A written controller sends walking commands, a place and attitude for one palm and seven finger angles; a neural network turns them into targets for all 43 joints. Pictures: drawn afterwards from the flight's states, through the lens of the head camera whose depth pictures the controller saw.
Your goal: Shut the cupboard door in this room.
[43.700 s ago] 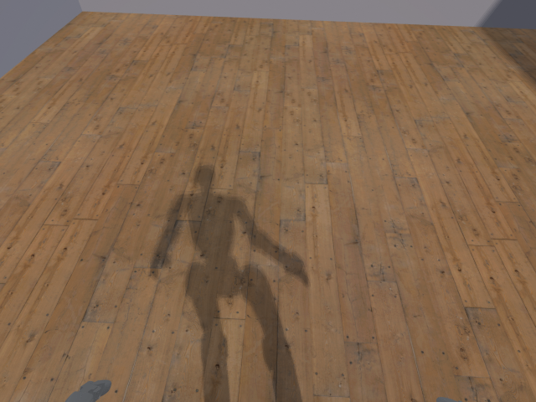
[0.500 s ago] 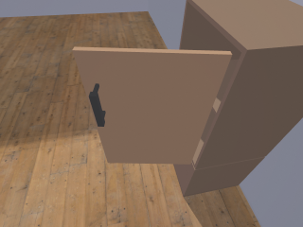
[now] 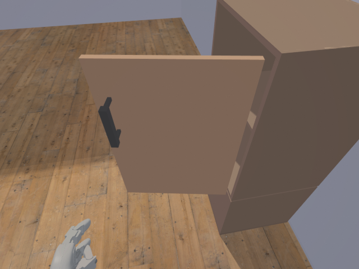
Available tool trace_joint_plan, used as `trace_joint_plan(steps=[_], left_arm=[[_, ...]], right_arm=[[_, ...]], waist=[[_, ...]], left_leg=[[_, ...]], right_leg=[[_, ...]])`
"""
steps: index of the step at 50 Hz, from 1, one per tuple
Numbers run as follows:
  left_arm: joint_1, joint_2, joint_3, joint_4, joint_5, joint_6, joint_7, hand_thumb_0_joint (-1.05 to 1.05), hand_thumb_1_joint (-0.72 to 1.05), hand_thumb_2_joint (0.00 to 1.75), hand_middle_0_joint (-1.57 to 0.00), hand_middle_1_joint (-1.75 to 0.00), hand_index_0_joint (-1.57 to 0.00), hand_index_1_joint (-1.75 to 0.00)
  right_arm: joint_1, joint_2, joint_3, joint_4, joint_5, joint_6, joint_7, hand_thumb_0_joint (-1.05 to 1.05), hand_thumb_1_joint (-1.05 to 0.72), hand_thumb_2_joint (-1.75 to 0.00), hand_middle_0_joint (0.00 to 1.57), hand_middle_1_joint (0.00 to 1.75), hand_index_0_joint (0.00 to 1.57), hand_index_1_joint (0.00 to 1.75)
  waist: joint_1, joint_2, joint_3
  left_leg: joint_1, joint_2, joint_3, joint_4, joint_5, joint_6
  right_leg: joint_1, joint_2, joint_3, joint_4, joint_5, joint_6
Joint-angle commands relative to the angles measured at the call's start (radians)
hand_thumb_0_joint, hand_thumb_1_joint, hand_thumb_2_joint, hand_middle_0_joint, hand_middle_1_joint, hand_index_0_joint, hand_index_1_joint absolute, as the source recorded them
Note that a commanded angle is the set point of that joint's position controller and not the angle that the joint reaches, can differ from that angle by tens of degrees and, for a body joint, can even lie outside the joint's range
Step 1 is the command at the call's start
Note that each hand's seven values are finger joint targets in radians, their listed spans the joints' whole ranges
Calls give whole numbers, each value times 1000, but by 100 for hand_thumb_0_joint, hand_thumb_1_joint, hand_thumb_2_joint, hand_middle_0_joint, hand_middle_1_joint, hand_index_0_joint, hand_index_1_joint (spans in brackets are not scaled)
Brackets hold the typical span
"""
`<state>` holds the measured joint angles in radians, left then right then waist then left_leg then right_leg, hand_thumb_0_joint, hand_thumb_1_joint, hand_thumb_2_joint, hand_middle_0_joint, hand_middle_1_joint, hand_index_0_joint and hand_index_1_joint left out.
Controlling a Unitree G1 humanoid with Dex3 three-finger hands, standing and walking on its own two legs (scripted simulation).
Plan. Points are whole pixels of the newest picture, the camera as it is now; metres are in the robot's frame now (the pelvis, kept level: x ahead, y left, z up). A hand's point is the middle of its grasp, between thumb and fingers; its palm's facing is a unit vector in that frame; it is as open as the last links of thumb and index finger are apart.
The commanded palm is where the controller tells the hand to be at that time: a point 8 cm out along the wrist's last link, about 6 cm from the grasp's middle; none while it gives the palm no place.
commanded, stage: raise the hand and make a fist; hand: left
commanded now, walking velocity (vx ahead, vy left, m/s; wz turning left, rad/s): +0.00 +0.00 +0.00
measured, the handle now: (112, 123) +0.46 +0.20 +0.08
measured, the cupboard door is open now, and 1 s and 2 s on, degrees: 78 78 78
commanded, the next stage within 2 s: bring the fist close to the handle in 1.76 s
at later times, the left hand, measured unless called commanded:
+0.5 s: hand (107, 244) +0.18 +0.16 +0.01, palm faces -0.03 -1.00 -0.06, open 5.0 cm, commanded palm +0.14 +0.22 +0.00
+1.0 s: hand (95, 227) +0.20 +0.18 +0.04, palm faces -0.04 -1.00 -0.05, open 3.2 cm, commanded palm +0.18 +0.24 +0.05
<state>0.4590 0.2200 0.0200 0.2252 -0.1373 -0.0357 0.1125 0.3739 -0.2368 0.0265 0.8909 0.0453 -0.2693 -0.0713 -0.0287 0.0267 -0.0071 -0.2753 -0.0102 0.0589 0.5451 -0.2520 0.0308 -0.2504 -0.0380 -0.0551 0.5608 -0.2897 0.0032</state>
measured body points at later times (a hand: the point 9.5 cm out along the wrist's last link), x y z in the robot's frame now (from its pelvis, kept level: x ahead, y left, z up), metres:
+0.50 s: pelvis -0.01 -0.02 -0.09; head +0.05 -0.02 +0.36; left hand +0.17 +0.21 +0.01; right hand +0.24 -0.21 -0.14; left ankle +0.03 +0.10 -0.73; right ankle +0.01 -0.12 -0.73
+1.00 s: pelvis +0.00 +0.00 -0.05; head +0.02 +0.01 +0.40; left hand +0.20 +0.23 +0.04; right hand +0.18 -0.24 -0.10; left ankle +0.03 +0.10 -0.73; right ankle +0.01 -0.12 -0.73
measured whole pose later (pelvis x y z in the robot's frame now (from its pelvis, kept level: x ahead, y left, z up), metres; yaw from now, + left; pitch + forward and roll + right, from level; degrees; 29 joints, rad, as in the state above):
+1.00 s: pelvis +0.00 +0.00 -0.05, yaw +0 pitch +8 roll -2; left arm 0.48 0.27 0.12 -0.23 -0.29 -0.26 -0.23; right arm 0.26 -0.24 0.01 0.50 0.05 -0.23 -0.07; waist 0.01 0.03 -0.10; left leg -0.67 0.02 0.03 0.98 -0.45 0.03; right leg -0.61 -0.02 -0.08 0.94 -0.46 0.00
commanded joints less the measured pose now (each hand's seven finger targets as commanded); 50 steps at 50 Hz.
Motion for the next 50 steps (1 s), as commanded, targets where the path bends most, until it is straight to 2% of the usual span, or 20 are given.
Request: trace_joint_plan(steps=[1, 3, 4, 5, 7, 10, 13, 15, 17, 20, 24, 26, 28, 30, 32, 35, 39, 42, 45, 50], left_arm=[[-8, -51, 16, -42, -36, -234, -77, 0, 90, 90, -35, -46, -35, -46], [198, -69, 67, 22, -98, -385, -199, 0, 90, 90, -38, -50, -38, -50], [264, -46, 115, 12, -130, -457, -269, 0, 90, 90, -40, -52, -40, -52], [304, 19, 195, 45, -151, -513, -337, 0, 90, 90, -42, -54, -42, -54], [240, 86, 250, -46, -168, -598, -442, 0, 90, 90, -46, -58, -46, -58], [148, 171, 281, -305, -151, -573, -435, 0, 90, 90, -51, -64, -51, -64], [30, 134, 218, -600, -159, -573, -380, 0, 90, 90, -57, -70, -57, -70], [-127, 144, 176, -782, -166, -618, -360, 0, 90, 90, -60, -74, -60, -74], [-137, 80, 100, -738, -172, -641, -379, 0, 90, 90, -64, -78, -64, -78], [-140, 60, 61, -594, -186, -595, -456, 0, 90, 90, -69, -84, -69, -84], [43, 123, 143, -453, -181, -342, -523, 0, 90, 90, -77, -92, -77, -92], [109, 170, 237, -485, -194, -231, -514, 0, 90, 90, -81, -96, -81, -96], [99, 196, 320, -585, -217, -191, -458, 0, 90, 90, -84, -100, -84, -100], [109, 193, 364, -646, -231, -219, -385, 0, 90, 90, -88, -104, -88, -104], [110, 138, 323, -680, -232, -287, -342, 0, 90, 90, -92, -108, -92, -108], [40, 84, 206, -666, -209, -379, -345, 0, 90, 90, -97, -114, -97, -114], [15, 59, 103, -566, -193, -380, -418, 0, 90, 90, -104, -122, -104, -122], [-13, 142, 153, -623, -182, -338, -428, 0, 90, 90, -110, -128, -110, -128], [-40, 231, 264, -713, -174, -315, -361, 0, 90, 90, -115, -134, -115, -134], [-48, 153, 252, -702, -198, -295, -286, 0, 90, 90, -124, -144, -124, -144]], right_arm=[[-188, -134, -78, -266, -21, -126, 20, 0, -90, -90, 20, 30, 20, 30], [-205, -125, -104, -318, -37, -127, 48, 0, -90, -90, 20, 30, 20, 30], [-219, -127, -116, -345, -40, -117, 62, 0, -90, -90, 20, 30, 20, 30], [-225, -130, -127, -366, -30, -100, 79, 0, -90, -90, 20, 30, 20, 30], [-261, -133, -133, -438, -23, -80, 89, 0, -90, -90, 20, 30, 20, 30], [-292, -121, -129, -514, -23, -52, 84, 0, -90, -90, 20, 30, 20, 30], [-259, -103, -115, -549, -27, -45, 73, 0, -90, -90, 20, 30, 20, 30], [-220, -114, -103, -538, -36, -48, 52, 0, -90, -90, 20, 30, 20, 30], [-200, -118, -97, -501, -32, -58, 34, 0, -90, -90, 20, 30, 20, 30], [-188, -135, -83, -477, -19, -60, 10, 0, -90, -90, 20, 30, 20, 30], [-193, -134, -93, -527, 10, -20, -5, 0, -90, -90, 20, 30, 20, 30], [-214, -118, -91, -561, 16, 11, -3, 0, -90, -90, 20, 30, 20, 30], [-234, -89, -87, -577, 9, 32, -6, 0, -90, -90, 20, 30, 20, 30], [-239, -66, -79, -570, -3, 38, -5, 0, -90, -90, 20, 30, 20, 30], [-211, -57, -76, -555, -8, 28, 1, 0, -90, -90, 20, 30, 20, 30], [-192, -87, -71, -533, -14, 8, 9, 0, -90, -90, 20, 30, 20, 30], [-164, -128, -74, -525, 1, -20, 7, 0, -90, -90, 20, 30, 20, 30], [-169, -138, -75, -547, 12, -29, -4, 0, -90, -90, 20, 30, 20, 30], [-180, -126, -69, -550, 7, -24, -11, 0, -90, -90, 20, 30, 20, 30], [-181, -110, -48, -547, 5, -5, 0, 0, -90, -90, 20, 30, 20, 30]], waist=[[1, -274, 135], [72, -419, 36], [102, -426, -30], [121, -379, -76], [119, -226, -152], [136, 118, -228], [73, 202, -301], [5, 159, -331], [-38, 89, -262], [-62, -4, -186], [15, -108, -271], [75, -99, -367], [108, -91, -417], [130, -48, -403], [113, -33, -358], [52, -40, -251], [3, -32, -177], [32, 0, -238], [73, 53, -300], [70, 58, -221]], left_leg=[[-242, -13, -90, 66, -178, -34], [-354, -22, -65, 184, -150, -44], [-398, -27, -55, 233, -125, -50], [-437, -31, -53, 274, -104, -62], [-490, -45, -33, 346, -98, -54], [-450, -39, -16, 367, -70, -30], [-373, -13, -53, 410, -37, -7], [-363, -1, -81, 466, -17, 4], [-388, 9, -100, 500, -37, 7], [-466, 17, -110, 534, -85, 11], [-487, 9, -84, 473, -81, 6], [-444, -4, -80, 433, 4, 3], [-401, -5, -83, 401, 56, -6], [-361, -1, -93, 370, 126, -11], [-330, 3, -94, 344, 158, -15], [-339, 10, -100, 349, 106, -11], [-370, 13, -113, 326, -75, -10], [-330, 11, -111, 285, -110, -4], [-264, 17, -125, 237, -69, -7], [-234, 24, -130, 188, -44, -20]], right_leg=[[-346, 26, -36, -9, -280, -14], [-381, 20, -2, 65, -347, -15], [-346, 12, 30, 102, -309, -18], [-304, -4, 65, 151, -217, -21], [-296, -21, 102, 233, -119, -27], [-342, 5, 93, 311, -129, -47], [-411, 27, 83, 335, -73, -44], [-463, 42, 86, 359, -29, -34], [-522, 51, 83, 354, -43, -31], [-545, 60, 89, 333, -91, -25], [-401, 27, 129, 245, -132, -2], [-266, 10, 127, 254, 4, 7], [-192, 4, 109, 276, 122, 18], [-169, 27, 50, 316, 243, 0], [-219, 42, 11, 328, 274, -8], [-335, 58, -4, 327, 165, -17], [-420, 53, 12, 268, -75, -19], [-361, 42, 29, 231, -140, -25], [-292, 53, 1, 250, -73, -35], [-272, 68, -33, 233, -14, -36]])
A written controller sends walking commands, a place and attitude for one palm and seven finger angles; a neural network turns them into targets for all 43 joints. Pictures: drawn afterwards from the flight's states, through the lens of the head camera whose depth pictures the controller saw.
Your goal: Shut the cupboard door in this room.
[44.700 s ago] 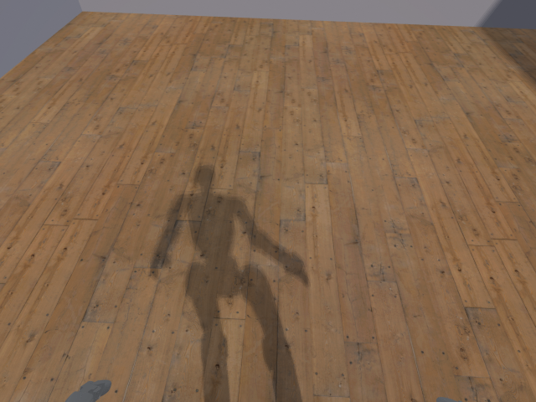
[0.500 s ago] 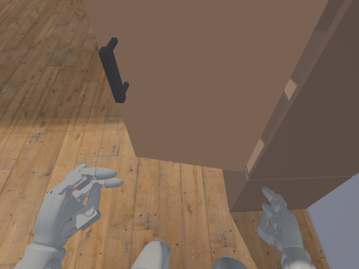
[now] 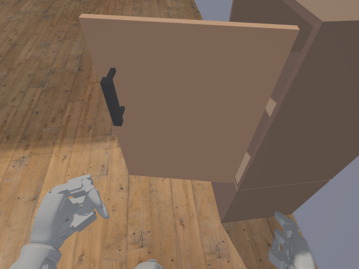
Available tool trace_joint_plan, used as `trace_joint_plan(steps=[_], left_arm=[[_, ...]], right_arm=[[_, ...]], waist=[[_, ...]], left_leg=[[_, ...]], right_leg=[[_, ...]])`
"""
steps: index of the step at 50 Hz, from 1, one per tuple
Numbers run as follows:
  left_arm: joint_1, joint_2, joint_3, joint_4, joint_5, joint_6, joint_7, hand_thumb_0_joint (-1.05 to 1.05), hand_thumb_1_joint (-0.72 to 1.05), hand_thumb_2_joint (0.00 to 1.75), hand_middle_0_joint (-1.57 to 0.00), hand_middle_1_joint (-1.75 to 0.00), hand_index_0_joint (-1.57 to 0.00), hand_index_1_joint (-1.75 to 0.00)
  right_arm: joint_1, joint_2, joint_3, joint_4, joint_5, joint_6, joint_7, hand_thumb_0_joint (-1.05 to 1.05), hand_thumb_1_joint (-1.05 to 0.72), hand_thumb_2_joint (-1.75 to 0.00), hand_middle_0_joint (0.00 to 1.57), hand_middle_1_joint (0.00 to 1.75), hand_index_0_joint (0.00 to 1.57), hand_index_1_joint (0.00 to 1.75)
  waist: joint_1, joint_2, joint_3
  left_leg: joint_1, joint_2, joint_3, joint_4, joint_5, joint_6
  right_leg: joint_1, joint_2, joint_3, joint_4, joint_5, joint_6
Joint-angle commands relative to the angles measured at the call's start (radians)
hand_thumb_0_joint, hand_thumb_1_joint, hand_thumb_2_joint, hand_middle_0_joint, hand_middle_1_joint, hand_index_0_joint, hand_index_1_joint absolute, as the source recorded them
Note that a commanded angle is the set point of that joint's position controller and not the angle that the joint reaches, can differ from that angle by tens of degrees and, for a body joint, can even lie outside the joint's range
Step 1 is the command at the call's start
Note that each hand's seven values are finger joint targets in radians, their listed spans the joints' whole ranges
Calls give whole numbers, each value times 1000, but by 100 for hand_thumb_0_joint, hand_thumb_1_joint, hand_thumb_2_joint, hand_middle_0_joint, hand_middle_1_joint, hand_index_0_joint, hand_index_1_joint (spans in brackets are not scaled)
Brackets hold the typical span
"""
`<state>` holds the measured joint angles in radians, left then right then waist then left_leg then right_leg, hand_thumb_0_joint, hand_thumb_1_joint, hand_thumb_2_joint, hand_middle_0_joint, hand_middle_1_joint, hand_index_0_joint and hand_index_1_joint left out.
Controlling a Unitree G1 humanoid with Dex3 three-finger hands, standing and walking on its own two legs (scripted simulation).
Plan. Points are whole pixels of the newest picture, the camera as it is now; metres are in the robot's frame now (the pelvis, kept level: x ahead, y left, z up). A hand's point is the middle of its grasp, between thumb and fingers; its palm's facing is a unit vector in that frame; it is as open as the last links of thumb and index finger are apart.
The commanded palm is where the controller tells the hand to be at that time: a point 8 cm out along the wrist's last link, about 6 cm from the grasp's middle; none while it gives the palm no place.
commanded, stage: raise the hand and make a fist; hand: left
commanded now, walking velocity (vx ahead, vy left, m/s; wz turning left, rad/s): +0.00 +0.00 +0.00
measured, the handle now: (115, 98) +0.46 +0.19 +0.13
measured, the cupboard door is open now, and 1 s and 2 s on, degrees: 78 78 78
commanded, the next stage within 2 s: bring the fist close to the handle in 0.76 s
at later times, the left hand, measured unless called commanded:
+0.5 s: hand (84, 180) +0.24 +0.19 +0.14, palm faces +0.00 -1.00 -0.05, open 3.1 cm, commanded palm +0.21 +0.24 +0.13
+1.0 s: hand (99, 183) +0.24 +0.17 +0.12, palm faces +0.02 -1.00 -0.05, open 3.1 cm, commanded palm +0.23 +0.22 +0.13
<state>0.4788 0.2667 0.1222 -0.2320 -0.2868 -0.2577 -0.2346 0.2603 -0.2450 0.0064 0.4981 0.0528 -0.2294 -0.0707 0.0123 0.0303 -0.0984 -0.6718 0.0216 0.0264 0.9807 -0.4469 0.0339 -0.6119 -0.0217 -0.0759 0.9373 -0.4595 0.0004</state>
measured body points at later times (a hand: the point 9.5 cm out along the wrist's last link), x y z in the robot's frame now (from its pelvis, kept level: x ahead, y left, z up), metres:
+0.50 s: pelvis +0.01 -0.01 +0.03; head +0.01 -0.02 +0.48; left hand +0.23 +0.24 +0.14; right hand +0.19 -0.23 -0.04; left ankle +0.03 +0.09 -0.68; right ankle +0.01 -0.12 -0.68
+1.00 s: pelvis +0.02 -0.02 +0.03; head +0.03 -0.04 +0.48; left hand +0.24 +0.22 +0.13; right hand +0.20 -0.25 -0.04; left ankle +0.03 +0.09 -0.68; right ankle +0.01 -0.13 -0.68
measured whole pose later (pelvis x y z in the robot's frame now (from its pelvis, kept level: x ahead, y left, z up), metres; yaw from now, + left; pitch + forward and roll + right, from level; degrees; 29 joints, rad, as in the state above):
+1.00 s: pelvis +0.02 -0.02 +0.03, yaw +1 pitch +3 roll +0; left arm 0.31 0.25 0.18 -0.09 -0.29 -0.14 -0.25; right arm 0.25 -0.26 0.04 0.58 0.05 -0.27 -0.07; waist 0.02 0.05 -0.06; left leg -0.45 0.02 0.02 0.76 -0.37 0.00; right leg -0.40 -0.01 -0.08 0.75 -0.40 -0.02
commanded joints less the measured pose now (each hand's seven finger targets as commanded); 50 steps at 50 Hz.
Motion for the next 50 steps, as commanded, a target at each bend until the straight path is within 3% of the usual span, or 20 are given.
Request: trace_joint_plan(steps=[1, 5, 8, 10, 11, 14, 15, 18, 21, 24, 25, 30, 34, 37, 40, 42, 44, 45, 46, 50], left_arm=[[-75, 74, 109, -210, -45, -58, 54, 0, 90, 90, -126, -146, -126, -146], [-109, 57, 36, -95, -22, 32, -6, 0, 90, 90, -130, -150, -130, -150], [-197, 107, 53, -139, -13, 75, -36, 0, 90, 90, -130, -150, -130, -150], [-248, 179, 131, -186, -23, 69, -24, 0, 90, 90, -130, -150, -130, -150], [-274, 173, 139, -226, -24, 55, -17, 0, 90, 90, -130, -150, -130, -150], [-317, 180, 185, -251, -43, 11, 18, 0, 90, 90, -130, -150, -130, -150], [-323, 199, 202, -237, -43, 4, 26, 0, 90, 90, -130, -150, -130, -150], [-318, 139, 152, -162, -42, 29, 13, 0, 90, 90, -130, -150, -130, -150], [-223, 73, 79, -26, -42, 113, -42, 0, 90, 90, -130, -150, -130, -150], [-210, 98, 94, -27, -44, 166, -69, 0, 90, 90, -130, -150, -130, -150], [-224, 136, 128, -40, -43, 168, -65, 0, 90, 90, -130, -150, -130, -150], [-346, 213, 229, -219, -45, 40, 12, 0, 90, 90, -130, -150, -130, -150], [-321, 141, 163, -199, -22, -36, 34, 0, 90, 90, -130, -150, -130, -150], [-247, 96, 103, -74, -19, 16, -9, 0, 90, 90, -130, -150, -130, -150], [-194, 110, 109, 16, -33, 95, -58, 0, 90, 90, -130, -150, -130, -150], [-228, 129, 128, -37, -41, 111, -67, 0, 90, 90, -130, -150, -130, -150], [-299, 155, 166, -105, -47, 89, -46, 0, 90, 90, -130, -150, -130, -150], [-346, 200, 206, -139, -49, 68, -24, 0, 90, 90, -130, -150, -130, -150], [-397, 174, 190, -158, -44, 42, -9, 0, 90, 90, -130, -150, -130, -150], [-448, 163, 176, -126, -26, -38, 30, 0, 90, 90, -130, -150, -130, -150]], right_arm=[[-71, -105, -24, -151, 2, -44, 4, 0, -90, -90, 20, 30, 20, 30], [-59, -131, -20, -143, 12, -45, 4, 0, -90, -90, 20, 30, 20, 30], [-59, -135, -13, -153, 12, -54, -3, 0, -90, -90, 20, 30, 20, 30], [-65, -134, -9, -145, 5, -60, -10, 0, -90, -90, 20, 30, 20, 30], [-72, -125, -7, -148, 5, -63, -10, 0, -90, -90, 20, 30, 20, 30], [-81, -111, 4, -126, 3, -78, -8, 0, -90, -90, 20, 30, 20, 30], [-81, -115, 6, -114, 0, -82, -7, 0, -90, -90, 20, 30, 20, 30], [-80, -118, 4, -92, 7, -89, 1, 0, -90, -90, 20, 30, 20, 30], [-77, -128, -3, -92, 18, -91, 3, 0, -90, -90, 20, 30, 20, 30], [-81, -137, -10, -108, 19, -88, -2, 0, -90, -90, 20, 30, 20, 30], [-84, -140, -11, -106, 15, -87, -4, 0, -90, -90, 20, 30, 20, 30], [-89, -124, -10, -100, -6, -95, -5, 0, -90, -90, 20, 30, 20, 30], [-77, -112, -9, -71, -3, -109, 13, 0, -90, -90, 20, 30, 20, 30], [-71, -126, -15, -65, 6, -104, 15, 0, -90, -90, 20, 30, 20, 30], [-77, -139, -20, -73, 12, -93, 5, 0, -90, -90, 20, 30, 20, 30], [-87, -139, -21, -91, 13, -85, 0, 0, -90, -90, 20, 30, 20, 30], [-97, -132, -20, -98, 7, -86, -7, 0, -90, -90, 20, 30, 20, 30], [-96, -133, -19, -91, 1, -86, -10, 0, -90, -90, 20, 30, 20, 30], [-103, -122, -16, -87, 1, -90, -8, 0, -90, -90, 20, 30, 20, 30], [-90, -121, -13, -48, -3, -104, 0, 0, -90, -90, 20, 30, 20, 30]], waist=[[12, 53, -76], [-17, -13, -1], [-13, 2, -42], [1, -1, -83], [5, 20, -122], [17, 66, -133], [17, 53, -119], [5, 68, -94], [5, -5, -23], [12, -65, -27], [18, -81, -28], [29, -36, -126], [10, 96, -128], [-6, 21, -57], [-3, -78, -20], [3, -76, -42], [5, -70, -85], [6, -76, -93], [0, -35, -114], [-13, 8, -119]], left_leg=[[158, -5, -95, -258, 125, -25], [148, -3, -93, -284, 71, -13], [187, -8, -91, -299, 97, -8], [217, -11, -88, -300, 137, -7], [250, -12, -83, -305, 167, -7], [289, -11, -87, -329, 185, -18], [286, -9, -88, -331, 193, -18], [301, -11, -79, -343, 215, -20], [262, -15, -64, -351, 195, -14], [256, -22, -58, -354, 200, -7], [254, -24, -56, -346, 213, -6], [306, -26, -50, -337, 277, -9], [343, -25, -41, -329, 298, -16], [291, -25, -37, -325, 255, -11], [245, -29, -35, -314, 226, -6], [250, -32, -30, -317, 231, -4], [279, -32, -33, -320, 252, -2], [281, -29, -36, -314, 259, -2], [304, -31, -34, -319, 265, -2], [328, -24, -39, -317, 269, -7]], right_leg=[[70, 52, -13, -159, 138, -31], [78, 46, 3, -225, 104, -23], [119, 38, 10, -248, 122, -21], [160, 38, 17, -257, 151, -24], [178, 37, 14, -254, 174, -25], [189, 42, 1, -256, 184, -29], [201, 43, 2, -263, 188, -31], [201, 40, -3, -279, 225, -26], [208, 31, 9, -319, 224, -18], [224, 24, 19, -339, 226, -10], [246, 20, 32, -343, 230, -12], [277, 26, 35, -312, 277, -16], [236, 29, 18, -287, 307, -22], [223, 22, 31, -318, 289, -12], [235, 8, 68, -357, 257, 0], [246, 2, 72, -361, 249, 4], [256, 6, 65, -350, 270, 5], [263, 9, 69, -345, 274, 5], [256, 11, 61, -335, 281, 2], [226, 23, 37, -307, 281, -7]])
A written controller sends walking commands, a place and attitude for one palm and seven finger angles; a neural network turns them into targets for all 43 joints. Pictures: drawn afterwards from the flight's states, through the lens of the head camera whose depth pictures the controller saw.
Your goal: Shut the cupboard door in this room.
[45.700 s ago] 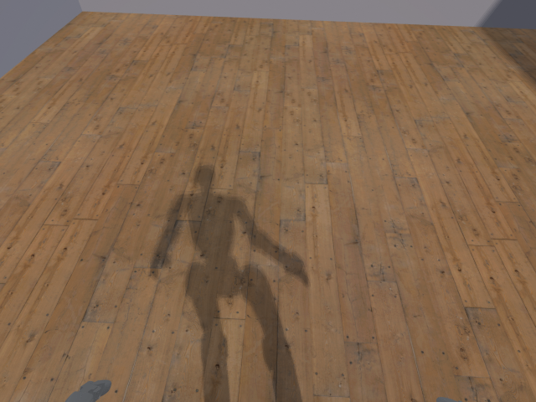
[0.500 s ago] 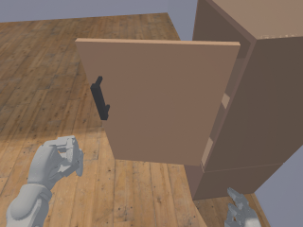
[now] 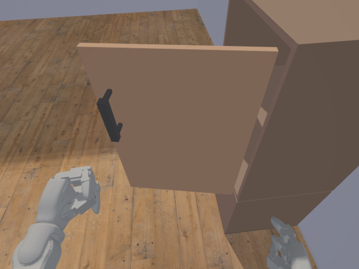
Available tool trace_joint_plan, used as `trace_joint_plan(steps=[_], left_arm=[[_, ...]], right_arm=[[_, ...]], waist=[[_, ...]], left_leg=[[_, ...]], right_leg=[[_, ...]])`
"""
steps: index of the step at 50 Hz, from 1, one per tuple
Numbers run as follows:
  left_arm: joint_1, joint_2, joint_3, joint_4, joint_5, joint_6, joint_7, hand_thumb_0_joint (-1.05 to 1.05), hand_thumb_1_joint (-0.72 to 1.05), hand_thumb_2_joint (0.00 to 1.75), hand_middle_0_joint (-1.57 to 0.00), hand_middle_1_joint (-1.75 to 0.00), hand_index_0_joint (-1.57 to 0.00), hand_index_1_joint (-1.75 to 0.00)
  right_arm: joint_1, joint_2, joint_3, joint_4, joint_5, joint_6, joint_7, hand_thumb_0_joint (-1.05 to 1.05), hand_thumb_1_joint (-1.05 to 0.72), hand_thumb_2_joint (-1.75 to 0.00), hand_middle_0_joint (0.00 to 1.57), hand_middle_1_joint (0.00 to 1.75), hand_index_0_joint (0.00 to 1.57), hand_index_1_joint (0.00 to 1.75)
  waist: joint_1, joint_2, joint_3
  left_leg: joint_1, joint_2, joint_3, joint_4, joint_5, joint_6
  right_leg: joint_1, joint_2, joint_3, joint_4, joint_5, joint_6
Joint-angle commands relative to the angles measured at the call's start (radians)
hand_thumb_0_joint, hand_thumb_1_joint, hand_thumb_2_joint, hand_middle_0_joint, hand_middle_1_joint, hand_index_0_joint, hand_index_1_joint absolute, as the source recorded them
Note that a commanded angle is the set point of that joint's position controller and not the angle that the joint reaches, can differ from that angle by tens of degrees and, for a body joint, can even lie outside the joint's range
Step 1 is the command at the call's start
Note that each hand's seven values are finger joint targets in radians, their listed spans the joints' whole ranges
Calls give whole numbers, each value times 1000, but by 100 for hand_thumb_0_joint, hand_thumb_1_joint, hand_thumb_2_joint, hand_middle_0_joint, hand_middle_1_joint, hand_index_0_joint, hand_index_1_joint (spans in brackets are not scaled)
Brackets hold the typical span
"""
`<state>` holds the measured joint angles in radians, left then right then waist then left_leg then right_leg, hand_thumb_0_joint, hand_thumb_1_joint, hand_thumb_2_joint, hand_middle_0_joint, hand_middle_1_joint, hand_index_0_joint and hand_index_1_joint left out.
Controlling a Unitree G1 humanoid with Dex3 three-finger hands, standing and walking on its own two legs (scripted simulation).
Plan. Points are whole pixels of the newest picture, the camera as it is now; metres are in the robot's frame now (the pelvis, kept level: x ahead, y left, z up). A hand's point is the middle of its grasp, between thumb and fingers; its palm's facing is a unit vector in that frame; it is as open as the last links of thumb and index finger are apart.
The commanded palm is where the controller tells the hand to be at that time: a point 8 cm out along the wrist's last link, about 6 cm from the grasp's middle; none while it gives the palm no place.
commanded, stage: bring the fist close to the handle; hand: left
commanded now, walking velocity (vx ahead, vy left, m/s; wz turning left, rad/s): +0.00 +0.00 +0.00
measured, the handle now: (112, 116) +0.45 +0.21 +0.10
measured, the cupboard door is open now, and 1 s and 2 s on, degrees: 78 78 70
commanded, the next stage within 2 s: push the door shut along its arc in 1.26 s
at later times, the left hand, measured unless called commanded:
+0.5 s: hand (98, 165) +0.29 +0.19 +0.11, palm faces +0.01 -1.00 -0.06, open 3.1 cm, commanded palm +0.27 +0.24 +0.10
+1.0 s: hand (109, 144) +0.35 +0.19 +0.11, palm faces +0.00 -1.00 -0.03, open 3.1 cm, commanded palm +0.32 +0.24 +0.10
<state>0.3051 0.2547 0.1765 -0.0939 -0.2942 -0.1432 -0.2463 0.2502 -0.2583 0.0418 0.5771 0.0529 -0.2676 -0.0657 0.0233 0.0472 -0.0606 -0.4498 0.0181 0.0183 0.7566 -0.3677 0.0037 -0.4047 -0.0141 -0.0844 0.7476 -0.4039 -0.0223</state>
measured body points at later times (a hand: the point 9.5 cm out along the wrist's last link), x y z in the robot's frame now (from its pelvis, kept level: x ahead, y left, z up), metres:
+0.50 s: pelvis +0.01 +0.00 +0.00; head +0.02 -0.02 +0.45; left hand +0.29 +0.25 +0.11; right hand +0.17 -0.24 -0.08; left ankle +0.01 +0.12 -0.71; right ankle -0.01 -0.10 -0.71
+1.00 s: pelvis +0.01 +0.01 +0.01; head +0.03 +0.00 +0.45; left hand +0.35 +0.24 +0.11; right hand +0.14 -0.24 -0.09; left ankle +0.01 +0.12 -0.71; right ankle -0.01 -0.10 -0.71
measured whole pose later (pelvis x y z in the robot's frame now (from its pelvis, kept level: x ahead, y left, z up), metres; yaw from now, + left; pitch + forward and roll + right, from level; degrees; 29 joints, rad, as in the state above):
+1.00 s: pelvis +0.01 +0.01 +0.01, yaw -2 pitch +5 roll +0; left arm -0.17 0.27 0.22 0.34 -0.24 -0.17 -0.20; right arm 0.27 -0.27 0.02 0.64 0.06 -0.17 -0.05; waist -0.02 0.03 -0.06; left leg -0.45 0.02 0.05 0.71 -0.36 0.02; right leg -0.42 -0.01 -0.05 0.70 -0.38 -0.01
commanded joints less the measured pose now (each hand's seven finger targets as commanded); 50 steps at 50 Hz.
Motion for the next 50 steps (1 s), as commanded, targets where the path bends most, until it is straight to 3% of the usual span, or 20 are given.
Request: trace_joint_plan(steps=[1, 6, 9, 13, 15, 17, 19, 23, 26, 27, 31, 34, 35, 38, 40, 41, 45, 47, 49, 50], left_arm=[[-261, 146, 97, -219, -14, -148, 35, 0, 90, 90, -130, -150, -130, -150], [-254, 108, 13, -46, -3, -42, -30, 0, 90, 90, -130, -150, -130, -150], [-299, 165, 75, -65, -9, -7, -22, 0, 90, 90, -130, -150, -130, -150], [-366, 220, 180, -116, -18, -61, 37, 0, 90, 90, -130, -150, -130, -150], [-389, 233, 189, -141, -10, -105, 63, 0, 90, 90, -130, -150, -130, -150], [-393, 180, 137, -118, 2, -126, 65, 0, 90, 90, -130, -150, -130, -150], [-390, 151, 93, -57, 10, -115, 51, 0, 90, 90, -130, -150, -130, -150], [-416, 153, 64, 64, 7, -49, -5, 0, 90, 90, -130, -150, -130, -150], [-506, 170, 76, 45, -1, -36, -6, 0, 90, 90, -130, -150, -130, -150], [-557, 204, 105, 27, -2, -47, 6, 0, 90, 90, -130, -150, -130, -150], [-644, 203, 116, -35, 10, -110, 59, 0, 90, 90, -130, -150, -130, -150], [-676, 177, 87, 75, 29, -115, 72, 0, 90, 90, -130, -150, -130, -150], [-660, 209, 111, 146, 38, -102, 74, 0, 90, 90, -130, -150, -130, -150], [-657, 206, 110, 276, 41, -49, 51, 0, 90, 90, -130, -150, -130, -150], [-685, 226, 117, 286, 44, -31, 40, 0, 90, 90, -130, -150, -130, -150], [-731, 197, 89, 264, 39, -30, 36, 0, 90, 90, -130, -150, -130, -150], [-816, 239, 129, 188, 25, -89, 47, 0, 90, 90, -130, -150, -130, -150], [-804, 197, 102, 162, 24, -123, 53, 0, 90, 90, -130, -150, -130, -150], [-767, 201, 112, 190, 28, -135, 56, 0, 90, 90, -130, -150, -130, -150], [-714, 236, 144, 237, 36, -130, 59, 0, 90, 90, -130, -150, -130, -150]], right_arm=[[-80, -106, -49, -123, 0, -68, -2, 0, -90, -90, 20, 30, 20, 30], [-72, -124, -54, -123, 17, -52, -7, 0, -90, -90, 20, 30, 20, 30], [-78, -128, -58, -136, 14, -43, -13, 0, -90, -90, 20, 30, 20, 30], [-92, -114, -56, -138, 0, -35, -8, 0, -90, -90, 20, 30, 20, 30], [-95, -108, -55, -129, -5, -36, -2, 0, -90, -90, 20, 30, 20, 30], [-92, -102, -55, -120, -1, -38, 9, 0, -90, -90, 20, 30, 20, 30], [-84, -110, -59, -108, 2, -36, 12, 0, -90, -90, 20, 30, 20, 30], [-69, -131, -66, -104, 15, -17, 3, 0, -90, -90, 20, 30, 20, 30], [-81, -131, -66, -110, 14, -12, -7, 0, -90, -90, 20, 30, 20, 30], [-82, -134, -65, -107, 13, -10, -9, 0, -90, -90, 20, 30, 20, 30], [-86, -117, -62, -95, -1, -18, -6, 0, -90, -90, 20, 30, 20, 30], [-76, -119, -60, -72, 1, -7, 3, 0, -90, -90, 20, 30, 20, 30], [-66, -128, -62, -62, 2, 2, 4, 0, -90, -90, 20, 30, 20, 30], [-61, -134, -64, -68, 11, 33, 6, 0, -90, -90, 20, 30, 20, 30], [-60, -139, -66, -79, 13, 48, 6, 0, -90, -90, 20, 30, 20, 30], [-66, -133, -64, -88, 14, 51, 6, 0, -90, -90, 20, 30, 20, 30], [-59, -132, -68, -90, 4, 51, 3, 0, -90, -90, 20, 30, 20, 30], [-56, -123, -70, -92, 3, 45, 8, 0, -90, -90, 20, 30, 20, 30], [-47, -126, -74, -82, 2, 47, 13, 0, -90, -90, 20, 30, 20, 30], [-39, -133, -76, -76, 0, 54, 15, 0, -90, -90, 20, 30, 20, 30]], waist=[[-28, 3, -148], [-33, -28, -93], [-16, -69, -157], [3, -100, -219], [5, -52, -229], [-10, -4, -214], [-23, 13, -177], [-39, -65, -129], [-37, -57, -152], [-40, -64, -167], [-33, -6, -262], [-44, -14, -223], [-44, -54, -196], [-38, -62, -160], [-30, -48, -192], [-38, -24, -202], [-34, -43, -280], [-37, -33, -311], [-35, -22, -293], [-26, -57, -269]], left_leg=[[104, -20, -28, -94, 186, 22], [68, -21, -22, -107, 144, 24], [90, -22, -24, -114, 189, 26], [107, -23, -17, -112, 261, 23], [120, -21, -10, -107, 281, 21], [139, -19, -6, -107, 297, 18], [132, -18, -4, -105, 273, 16], [90, -19, -5, -112, 210, 20], [105, -20, -10, -114, 199, 23], [117, -18, -17, -117, 217, 23], [183, -13, -21, -113, 287, 20], [167, -11, -21, -117, 271, 14], [141, -8, -21, -118, 258, 16], [104, -15, -11, -130, 226, 14], [110, -15, -9, -132, 234, 15], [125, -17, -8, -131, 244, 16], [166, -10, -16, -119, 308, 16], [194, -11, -14, -115, 349, 16], [190, -9, -11, -112, 365, 14], [163, -7, -10, -114, 353, 16]], right_leg=[[10, 13, 45, -116, 228, 16], [2, 2, 57, -157, 195, 23], [43, 0, 52, -151, 245, 24], [91, 1, 50, -125, 334, 26], [94, 1, 51, -114, 354, 22], [65, 7, 41, -106, 363, 17], [36, 7, 42, -116, 344, 17], [24, 3, 53, -149, 291, 25], [28, 1, 57, -155, 264, 25], [31, 4, 52, -148, 278, 22], [50, 9, 44, -119, 325, 14], [23, 10, 38, -116, 311, 13], [24, 9, 41, -124, 299, 13], [24, 4, 48, -140, 291, 14], [48, 1, 52, -144, 295, 11], [45, 1, 53, -144, 309, 12], [77, 8, 47, -128, 361, 8], [78, 13, 45, -117, 402, 9], [71, 14, 44, -113, 419, 9], [78, 12, 44, -117, 410, 10]])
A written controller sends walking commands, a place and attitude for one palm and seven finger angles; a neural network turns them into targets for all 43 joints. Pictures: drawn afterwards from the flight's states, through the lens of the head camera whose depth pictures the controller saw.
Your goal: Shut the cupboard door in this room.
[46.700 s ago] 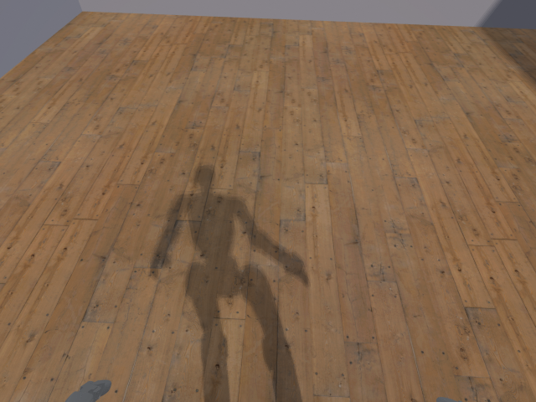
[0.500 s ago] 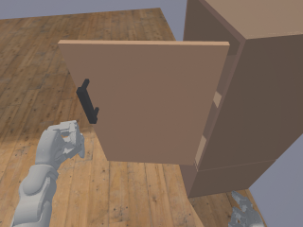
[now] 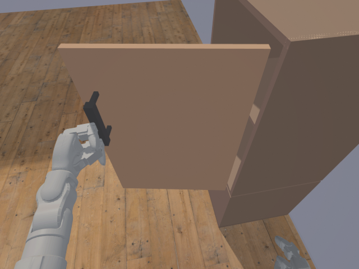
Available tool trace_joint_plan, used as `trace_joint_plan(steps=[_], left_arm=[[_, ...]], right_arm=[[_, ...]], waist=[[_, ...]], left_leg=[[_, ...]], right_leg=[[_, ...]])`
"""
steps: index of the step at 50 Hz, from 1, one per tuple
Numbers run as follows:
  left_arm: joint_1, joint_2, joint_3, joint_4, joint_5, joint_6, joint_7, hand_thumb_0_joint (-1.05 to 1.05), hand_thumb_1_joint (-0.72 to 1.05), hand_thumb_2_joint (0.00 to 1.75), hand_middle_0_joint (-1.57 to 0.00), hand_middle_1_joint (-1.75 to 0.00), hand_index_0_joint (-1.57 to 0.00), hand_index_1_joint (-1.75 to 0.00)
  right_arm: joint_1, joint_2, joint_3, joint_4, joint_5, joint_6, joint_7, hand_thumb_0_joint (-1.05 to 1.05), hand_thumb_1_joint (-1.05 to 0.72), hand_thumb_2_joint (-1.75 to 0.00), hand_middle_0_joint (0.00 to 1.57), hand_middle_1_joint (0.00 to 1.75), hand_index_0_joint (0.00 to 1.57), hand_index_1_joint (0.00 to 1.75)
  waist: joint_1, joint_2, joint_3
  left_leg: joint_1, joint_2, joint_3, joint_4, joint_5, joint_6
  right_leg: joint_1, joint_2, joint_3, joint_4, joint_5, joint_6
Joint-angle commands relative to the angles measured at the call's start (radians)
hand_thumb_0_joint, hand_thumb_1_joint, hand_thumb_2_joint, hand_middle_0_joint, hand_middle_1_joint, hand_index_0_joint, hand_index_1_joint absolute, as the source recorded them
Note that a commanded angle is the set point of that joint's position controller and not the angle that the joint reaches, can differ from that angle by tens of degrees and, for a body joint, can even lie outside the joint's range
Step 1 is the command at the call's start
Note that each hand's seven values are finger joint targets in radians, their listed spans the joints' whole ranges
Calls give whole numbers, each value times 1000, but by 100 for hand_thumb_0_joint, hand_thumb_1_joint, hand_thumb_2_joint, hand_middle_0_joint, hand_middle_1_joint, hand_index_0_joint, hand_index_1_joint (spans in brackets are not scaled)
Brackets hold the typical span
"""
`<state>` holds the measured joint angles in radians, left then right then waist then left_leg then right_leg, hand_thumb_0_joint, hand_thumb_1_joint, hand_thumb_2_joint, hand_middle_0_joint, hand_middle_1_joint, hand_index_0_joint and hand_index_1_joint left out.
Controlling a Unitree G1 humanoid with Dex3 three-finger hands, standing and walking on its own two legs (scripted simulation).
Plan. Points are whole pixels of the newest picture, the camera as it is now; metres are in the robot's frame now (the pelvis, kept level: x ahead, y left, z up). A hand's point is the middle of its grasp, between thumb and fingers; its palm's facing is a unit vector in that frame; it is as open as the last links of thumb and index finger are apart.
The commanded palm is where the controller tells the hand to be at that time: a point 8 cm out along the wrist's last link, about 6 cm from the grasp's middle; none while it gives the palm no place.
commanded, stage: bring the fist close to the handle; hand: left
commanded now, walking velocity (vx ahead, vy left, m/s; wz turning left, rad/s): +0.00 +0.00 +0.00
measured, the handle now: (100, 119) +0.43 +0.21 +0.10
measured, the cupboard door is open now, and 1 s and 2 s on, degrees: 78 70 58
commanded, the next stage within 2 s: push the door shut along its arc in 0.26 s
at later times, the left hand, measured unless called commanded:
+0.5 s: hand (104, 153) +0.34 +0.18 +0.09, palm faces +0.00 -1.00 -0.05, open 3.1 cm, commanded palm +0.33 +0.23 +0.10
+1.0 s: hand (113, 126) +0.41 +0.18 +0.10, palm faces -0.14 -0.99 -0.03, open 3.1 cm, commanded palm +0.40 +0.22 +0.10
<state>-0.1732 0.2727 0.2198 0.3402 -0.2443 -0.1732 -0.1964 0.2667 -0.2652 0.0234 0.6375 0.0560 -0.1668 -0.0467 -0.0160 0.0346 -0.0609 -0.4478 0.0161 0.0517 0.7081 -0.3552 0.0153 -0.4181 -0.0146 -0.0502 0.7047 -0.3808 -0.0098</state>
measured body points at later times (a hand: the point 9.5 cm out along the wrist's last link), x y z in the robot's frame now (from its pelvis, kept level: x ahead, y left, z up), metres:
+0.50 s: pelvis +0.00 +0.00 +0.00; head +0.02 -0.01 +0.45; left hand +0.33 +0.24 +0.10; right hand +0.15 -0.24 -0.09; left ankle +0.00 +0.11 -0.72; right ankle -0.01 -0.11 -0.72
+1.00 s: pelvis +0.00 +0.00 +0.00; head +0.04 -0.01 +0.44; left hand +0.41 +0.23 +0.10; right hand +0.08 -0.27 -0.12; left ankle +0.00 +0.11 -0.72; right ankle -0.01 -0.11 -0.72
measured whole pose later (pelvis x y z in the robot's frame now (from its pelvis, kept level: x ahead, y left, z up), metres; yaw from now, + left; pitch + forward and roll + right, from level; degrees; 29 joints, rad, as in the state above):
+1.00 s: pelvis +0.00 +0.00 +0.00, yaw +1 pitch +8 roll +0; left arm -0.58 0.38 0.24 0.82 -0.23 -0.24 -0.37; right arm 0.32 -0.30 0.02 0.66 0.06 -0.07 -0.05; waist -0.07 0.03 -0.05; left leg -0.53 0.02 0.04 0.74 -0.35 0.02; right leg -0.49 -0.01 -0.06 0.73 -0.38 -0.01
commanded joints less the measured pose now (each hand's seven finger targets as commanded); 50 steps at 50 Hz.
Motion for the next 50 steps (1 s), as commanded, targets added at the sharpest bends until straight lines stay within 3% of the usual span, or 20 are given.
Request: trace_joint_plan(steps=[1, 3, 5, 6, 8, 10, 12, 16, 19, 20, 23, 25, 28, 30, 36, 39, 40, 43, 45, 50], left_arm=[[-231, 192, 76, -180, -10, -94, 4, 0, 90, 90, -130, -150, -130, -150], [-235, 167, 51, -140, -7, -66, -3, 0, 90, 90, -130, -150, -130, -150], [-249, 226, 93, -128, -5, -48, -2, 0, 90, 90, -130, -150, -130, -150], [-275, 193, 60, -161, -7, -49, -6, 0, 90, 90, -130, -150, -130, -150], [-303, 195, 64, -252, -13, -66, -1, 0, 90, 90, -130, -150, -130, -150], [-313, 211, 75, -289, -18, -89, 11, 0, 90, 90, -130, -150, -130, -150], [-340, 180, 52, -306, -18, -114, 19, 0, 90, 90, -130, -150, -130, -150], [-259, 171, 50, -198, -7, -96, 20, 0, 90, 90, -130, -150, -130, -150], [-253, 135, 7, -143, -1, -47, 0, 0, 90, 90, -130, -150, -130, -150], [-273, 199, 53, -124, 4, -39, 4, 0, 90, 90, -130, -150, -130, -150], [-427, 177, 8, -159, 5, -44, -8, 0, 90, 90, -130, -150, -130, -150], [-542, 240, 46, -158, -1, -71, -7, 0, 90, 90, -130, -150, -130, -150], [-637, 234, 34, -100, -5, -110, -23, 0, 90, 90, -130, -150, -130, -150], [-630, 279, 65, -30, 4, -118, -36, 0, 90, 90, -130, -150, -130, -150], [-659, 298, 71, 138, -1, -92, -111, 0, 90, 90, -130, -150, -130, -150], [-738, 284, 48, 165, -7, -100, -143, 0, 90, 90, -130, -150, -130, -150], [-726, 311, 71, 180, -8, -105, -148, 0, 90, 90, -130, -150, -130, -150], [-757, 276, 33, 200, -9, -118, -169, 0, 90, 90, -130, -150, -130, -150], [-785, 306, 52, 231, -9, -121, -172, 0, 90, 90, -130, -150, -130, -150], [-915, 364, 76, 327, 10, -139, -183, 0, 90, 90, -130, -150, -130, -150]], right_arm=[[-58, -125, -57, -138, 2, -41, -2, 0, -90, -90, 20, 30, 20, 30], [-59, -127, -56, -139, 8, -31, -1, 0, -90, -90, 20, 30, 20, 30], [-60, -136, -58, -140, 8, -19, -6, 0, -90, -90, 20, 30, 20, 30], [-67, -129, -55, -149, 10, -18, -5, 0, -90, -90, 20, 30, 20, 30], [-73, -124, -59, -162, 6, -24, -7, 0, -90, -90, 20, 30, 20, 30], [-71, -123, -56, -158, 2, -29, -10, 0, -90, -90, 20, 30, 20, 30], [-70, -116, -55, -148, 1, -35, -9, 0, -90, -90, 20, 30, 20, 30], [-62, -124, -58, -132, 4, -29, -6, 0, -90, -90, 20, 30, 20, 30], [-69, -125, -52, -143, 11, -17, -2, 0, -90, -90, 20, 30, 20, 30], [-65, -134, -55, -138, 11, -10, -6, 0, -90, -90, 20, 30, 20, 30], [-72, -129, -48, -146, 12, -5, -11, 0, -90, -90, 20, 30, 20, 30], [-67, -136, -46, -129, 7, -4, -22, 0, -90, -90, 20, 30, 20, 30], [-65, -130, -40, -116, 7, -5, -26, 0, -90, -90, 20, 30, 20, 30], [-47, -139, -42, -104, 3, -1, -26, 0, -90, -90, 20, 30, 20, 30], [-6, -151, -50, -106, 7, 24, -19, 0, -90, -90, 20, 30, 20, 30], [9, -154, -52, -103, 9, 31, -18, 0, -90, -90, 20, 30, 20, 30], [18, -159, -55, -102, 6, 35, -19, 0, -90, -90, 20, 30, 20, 30], [30, -158, -58, -104, 9, 41, -17, 0, -90, -90, 20, 30, 20, 30], [48, -166, -59, -95, 6, 49, -19, 0, -90, -90, 20, 30, 20, 30], [78, -177, -59, -75, 1, 63, -22, 0, -90, -90, 20, 30, 20, 30]], waist=[[4, -39, -242], [-2, -27, -194], [4, -35, -179], [-5, -27, -194], [5, 15, -274], [0, -5, -293], [-12, 5, -289], [-11, -39, -226], [-10, -15, -182], [-13, -48, -173], [-33, -23, -192], [-48, -43, -200], [-55, -12, -234], [-46, -2, -263], [-49, -22, -297], [-69, -19, -293], [-60, -33, -300], [-69, -6, -306], [-75, -41, -300], [-95, -51, -289]], left_leg=[[148, -6, -41, -73, 322, 3], [129, -9, -40, -81, 270, 3], [110, -10, -39, -87, 224, 5], [127, -10, -41, -93, 232, 7], [176, -9, -44, -86, 287, 5], [189, -3, -48, -78, 313, 6], [208, -2, -50, -77, 319, 6], [170, 0, -51, -86, 274, 4], [142, -8, -48, -98, 224, 2], [131, -6, -48, -95, 209, 5], [156, -7, -54, -95, 199, 6], [160, -4, -57, -88, 175, 10], [177, -8, -59, -84, 177, 9], [173, -9, -59, -77, 193, 9], [133, -20, -53, -55, 254, 12], [142, -20, -54, -45, 260, 14], [133, -19, -53, -44, 268, 16], [154, -19, -56, -40, 286, 15], [139, -17, -58, -37, 280, 19], [100, -18, -60, -31, 233, 25]], right_leg=[[77, 12, 8, -76, 375, -1], [47, 11, 11, -90, 328, 0], [55, 7, 18, -106, 278, -1], [56, 8, 17, -106, 286, -1], [84, 11, 13, -91, 329, -6], [92, 15, 11, -87, 344, -4], [69, 20, 8, -83, 346, -3], [52, 18, 6, -92, 311, -2], [36, 12, 6, -104, 274, -3], [42, 9, 12, -112, 260, -1], [23, 12, 14, -110, 246, -3], [16, 13, 22, -118, 213, -1], [13, 15, 26, -107, 213, -6], [25, 13, 30, -100, 224, -9], [61, 6, 36, -87, 334, -8], [29, 9, 34, -86, 344, -8], [46, 7, 35, -84, 352, -8], [17, 12, 29, -76, 361, -11], [19, 11, 30, -78, 357, -9], [-14, 11, 38, -73, 307, -6]])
